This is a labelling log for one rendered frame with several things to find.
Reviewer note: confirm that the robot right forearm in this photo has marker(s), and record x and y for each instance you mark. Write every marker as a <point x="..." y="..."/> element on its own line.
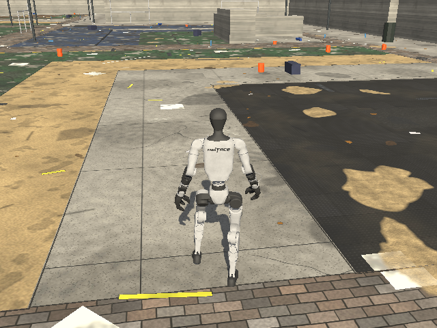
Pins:
<point x="252" y="179"/>

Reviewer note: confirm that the robot left shin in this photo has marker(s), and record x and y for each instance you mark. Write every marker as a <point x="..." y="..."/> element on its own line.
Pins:
<point x="198" y="232"/>

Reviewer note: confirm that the robot right foot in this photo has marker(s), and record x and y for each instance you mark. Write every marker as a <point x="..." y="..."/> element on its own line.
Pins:
<point x="232" y="281"/>

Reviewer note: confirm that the robot left upper arm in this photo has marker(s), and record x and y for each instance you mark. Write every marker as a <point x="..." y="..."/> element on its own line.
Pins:
<point x="196" y="145"/>

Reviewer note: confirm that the robot left forearm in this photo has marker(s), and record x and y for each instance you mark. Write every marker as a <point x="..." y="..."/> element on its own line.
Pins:
<point x="184" y="184"/>

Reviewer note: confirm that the right robot hand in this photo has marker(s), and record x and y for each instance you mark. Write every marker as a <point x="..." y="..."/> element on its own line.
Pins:
<point x="251" y="190"/>

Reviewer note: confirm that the left robot hand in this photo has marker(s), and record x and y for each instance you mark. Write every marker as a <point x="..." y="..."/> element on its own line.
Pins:
<point x="178" y="201"/>

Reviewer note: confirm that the robot right upper arm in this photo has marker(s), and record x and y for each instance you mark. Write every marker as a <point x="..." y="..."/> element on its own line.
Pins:
<point x="243" y="154"/>

